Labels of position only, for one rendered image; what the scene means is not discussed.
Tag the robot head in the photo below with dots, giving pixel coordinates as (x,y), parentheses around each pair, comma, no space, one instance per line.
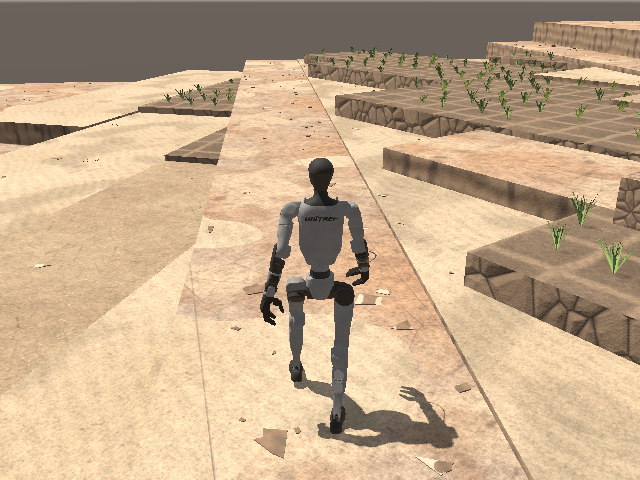
(320,173)

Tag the robot right forearm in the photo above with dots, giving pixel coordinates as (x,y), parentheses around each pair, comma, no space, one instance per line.
(363,259)

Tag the left robot upper arm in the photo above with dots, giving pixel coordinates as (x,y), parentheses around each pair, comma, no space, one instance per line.
(288,212)

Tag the left robot hand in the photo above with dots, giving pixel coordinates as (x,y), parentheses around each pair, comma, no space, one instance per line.
(265,308)

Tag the right robot hand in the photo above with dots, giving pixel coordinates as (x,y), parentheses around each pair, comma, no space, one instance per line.
(356,271)

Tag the right robot upper arm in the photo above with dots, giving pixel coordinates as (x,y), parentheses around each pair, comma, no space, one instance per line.
(352,212)

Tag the humanoid robot torso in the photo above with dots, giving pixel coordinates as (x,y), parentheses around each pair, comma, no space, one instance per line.
(320,241)

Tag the robot left forearm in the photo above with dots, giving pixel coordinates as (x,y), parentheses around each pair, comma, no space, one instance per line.
(274,274)

